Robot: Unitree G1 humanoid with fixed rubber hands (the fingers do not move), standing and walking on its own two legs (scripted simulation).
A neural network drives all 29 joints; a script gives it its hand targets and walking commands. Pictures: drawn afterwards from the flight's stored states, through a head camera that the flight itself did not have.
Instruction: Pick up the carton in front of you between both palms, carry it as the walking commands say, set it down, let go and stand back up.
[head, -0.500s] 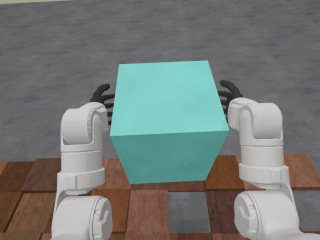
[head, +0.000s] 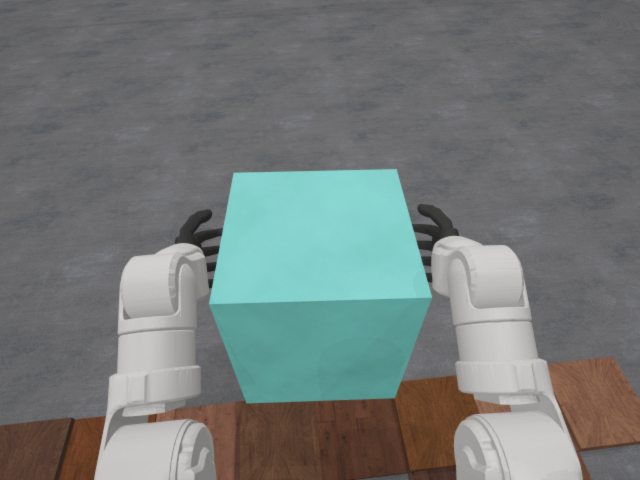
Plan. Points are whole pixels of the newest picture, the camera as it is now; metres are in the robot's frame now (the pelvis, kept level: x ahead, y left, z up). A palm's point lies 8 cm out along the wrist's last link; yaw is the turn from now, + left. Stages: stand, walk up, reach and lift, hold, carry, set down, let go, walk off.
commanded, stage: carry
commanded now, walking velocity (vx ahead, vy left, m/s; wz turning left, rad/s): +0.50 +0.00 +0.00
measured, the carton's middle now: (318, 291) +0.37 -0.01 +0.02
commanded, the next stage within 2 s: none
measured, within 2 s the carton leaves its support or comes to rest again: neither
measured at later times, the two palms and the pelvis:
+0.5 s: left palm (240, 130) +0.64 +0.10 +0.10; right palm (419, 115) +0.65 -0.20 +0.09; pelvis +0.30 -0.06 +0.01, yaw +1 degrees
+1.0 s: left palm (232, 66) +0.90 +0.13 +0.07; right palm (375, 60) +0.89 -0.17 +0.08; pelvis +0.61 -0.01 -0.01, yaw -1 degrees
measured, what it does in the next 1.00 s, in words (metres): walks ahead: right foot, then left foot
